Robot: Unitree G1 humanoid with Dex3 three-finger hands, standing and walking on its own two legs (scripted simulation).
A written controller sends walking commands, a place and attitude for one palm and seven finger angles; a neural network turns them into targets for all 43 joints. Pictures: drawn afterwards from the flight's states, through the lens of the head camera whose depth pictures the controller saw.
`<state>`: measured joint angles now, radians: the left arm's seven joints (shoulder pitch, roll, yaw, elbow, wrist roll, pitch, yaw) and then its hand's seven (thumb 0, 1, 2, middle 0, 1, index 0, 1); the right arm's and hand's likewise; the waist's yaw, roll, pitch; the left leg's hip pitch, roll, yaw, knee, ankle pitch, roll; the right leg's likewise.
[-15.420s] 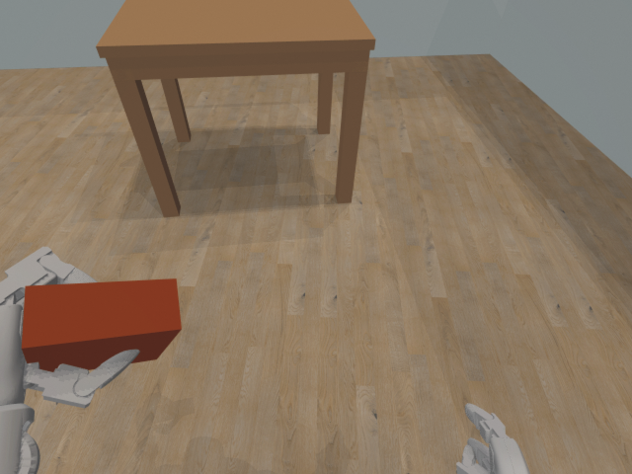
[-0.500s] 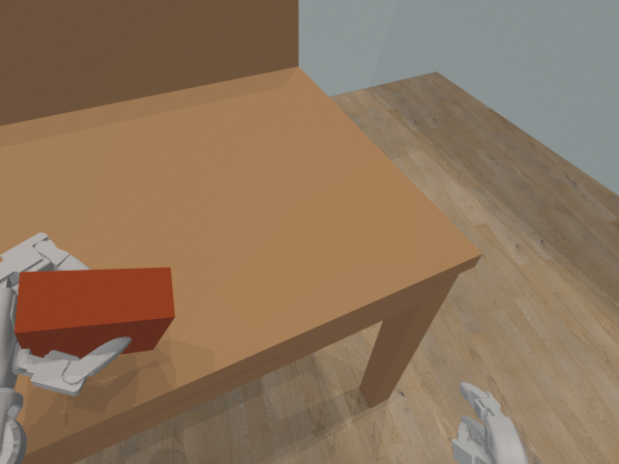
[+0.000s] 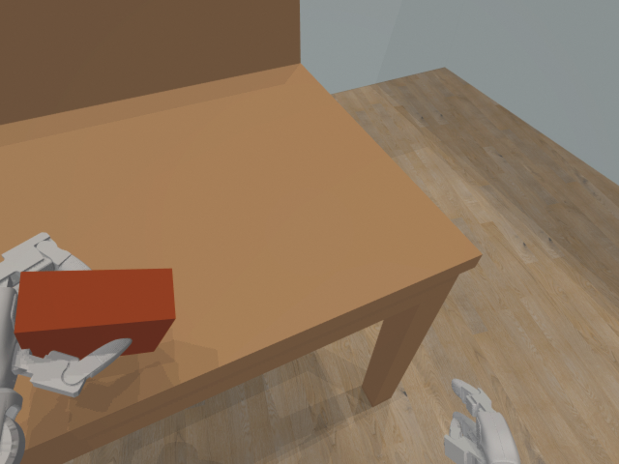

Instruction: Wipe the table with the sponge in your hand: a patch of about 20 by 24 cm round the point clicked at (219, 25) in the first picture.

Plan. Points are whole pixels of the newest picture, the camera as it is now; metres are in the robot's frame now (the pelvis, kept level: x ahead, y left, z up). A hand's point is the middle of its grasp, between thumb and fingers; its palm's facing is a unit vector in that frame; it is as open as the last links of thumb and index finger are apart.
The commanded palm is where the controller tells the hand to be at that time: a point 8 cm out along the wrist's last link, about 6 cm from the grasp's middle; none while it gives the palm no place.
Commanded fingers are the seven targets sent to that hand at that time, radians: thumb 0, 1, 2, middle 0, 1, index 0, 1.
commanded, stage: come to a stop and stand still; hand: left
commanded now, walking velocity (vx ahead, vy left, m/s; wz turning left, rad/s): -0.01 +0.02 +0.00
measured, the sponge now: (120, 317) +0.23 +0.20 +0.14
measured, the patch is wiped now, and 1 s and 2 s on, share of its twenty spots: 0.00 0.00 0.00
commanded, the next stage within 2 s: look again from close up in 0.90 s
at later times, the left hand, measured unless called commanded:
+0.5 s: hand out of the picture +0.22 +0.31 +0.17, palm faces +0.40 -0.83 -0.39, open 9.1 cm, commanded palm +0.15 +0.33 +0.18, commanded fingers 0.00 0.10 1.30 -1.20 -1.60 -1.20 -1.60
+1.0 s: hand out of the picture +0.22 +0.33 +0.16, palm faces +0.36 -0.85 -0.37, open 9.1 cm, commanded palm +0.16 +0.36 +0.18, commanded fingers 0.00 0.10 1.30 -1.20 -1.60 -1.20 -1.60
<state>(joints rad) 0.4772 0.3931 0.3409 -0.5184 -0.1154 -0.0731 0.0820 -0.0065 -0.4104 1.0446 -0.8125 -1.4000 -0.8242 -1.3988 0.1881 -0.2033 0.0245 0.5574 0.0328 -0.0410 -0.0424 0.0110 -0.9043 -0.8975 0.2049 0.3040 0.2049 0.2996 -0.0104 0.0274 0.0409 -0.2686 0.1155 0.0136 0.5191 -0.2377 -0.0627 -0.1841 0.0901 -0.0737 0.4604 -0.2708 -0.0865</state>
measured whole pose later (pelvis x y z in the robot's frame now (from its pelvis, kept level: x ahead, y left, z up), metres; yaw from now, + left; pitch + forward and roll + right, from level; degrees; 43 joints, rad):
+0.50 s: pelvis -0.01 +0.05 +0.00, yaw -1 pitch -1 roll -1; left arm 0.38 0.39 0.40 -0.44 -0.03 -0.21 0.10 -0.01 -0.41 1.05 -0.81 -1.40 -0.83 -1.40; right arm 0.24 -0.19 0.02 0.60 0.01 -0.15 -0.03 0.01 -0.90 -0.90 0.20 0.30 0.20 0.30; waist 0.03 -0.04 0.06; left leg -0.26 0.02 0.06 0.49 -0.22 0.02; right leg -0.19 0.01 -0.03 0.44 -0.24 -0.01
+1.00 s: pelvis +0.00 +0.08 +0.01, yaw -1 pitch +0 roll -1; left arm 0.42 0.37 0.35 -0.49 -0.03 -0.19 0.10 -0.01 -0.41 1.05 -0.81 -1.40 -0.82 -1.40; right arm 0.18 -0.19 0.03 0.57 0.01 -0.13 -0.02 0.01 -0.90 -0.90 0.21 0.30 0.21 0.30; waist 0.03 -0.04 0.06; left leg -0.23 -0.01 0.07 0.45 -0.21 0.06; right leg -0.16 -0.02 -0.02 0.38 -0.21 0.03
